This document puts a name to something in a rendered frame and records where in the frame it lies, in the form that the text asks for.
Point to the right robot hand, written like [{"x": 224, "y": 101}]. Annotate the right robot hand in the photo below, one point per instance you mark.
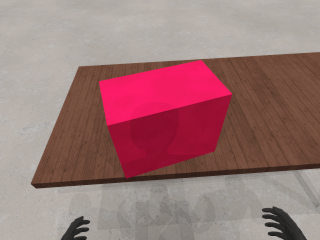
[{"x": 290, "y": 230}]

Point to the carton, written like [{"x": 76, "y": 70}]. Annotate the carton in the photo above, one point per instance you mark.
[{"x": 161, "y": 117}]

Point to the table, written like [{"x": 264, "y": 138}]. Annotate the table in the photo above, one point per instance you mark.
[{"x": 272, "y": 123}]

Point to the left robot hand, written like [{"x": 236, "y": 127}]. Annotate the left robot hand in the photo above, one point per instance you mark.
[{"x": 73, "y": 229}]

